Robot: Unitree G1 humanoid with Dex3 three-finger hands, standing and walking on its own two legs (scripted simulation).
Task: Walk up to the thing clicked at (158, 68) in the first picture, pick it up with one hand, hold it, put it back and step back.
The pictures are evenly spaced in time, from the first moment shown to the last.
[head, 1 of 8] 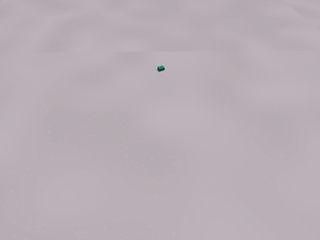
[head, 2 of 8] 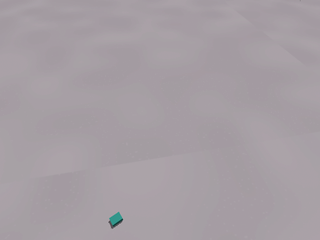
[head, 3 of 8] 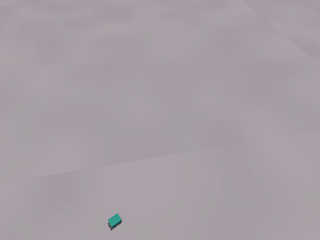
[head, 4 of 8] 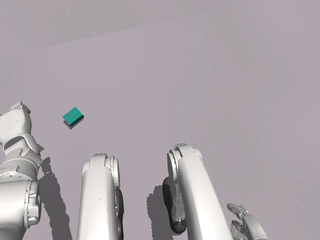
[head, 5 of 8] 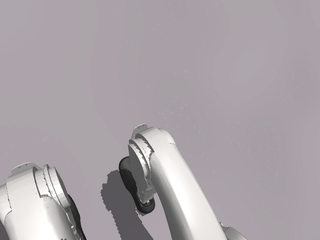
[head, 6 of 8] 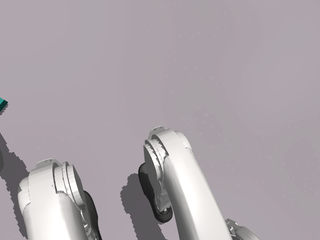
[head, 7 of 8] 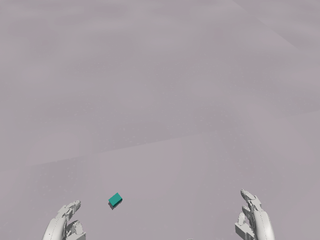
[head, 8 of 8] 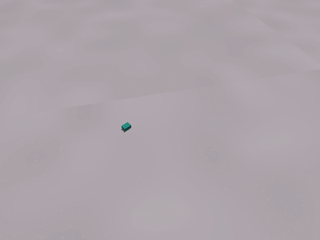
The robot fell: no
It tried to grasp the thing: yes
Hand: left
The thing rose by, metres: 0.01
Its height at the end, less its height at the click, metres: +0.00
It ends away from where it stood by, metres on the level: 0.02
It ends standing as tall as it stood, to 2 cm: yes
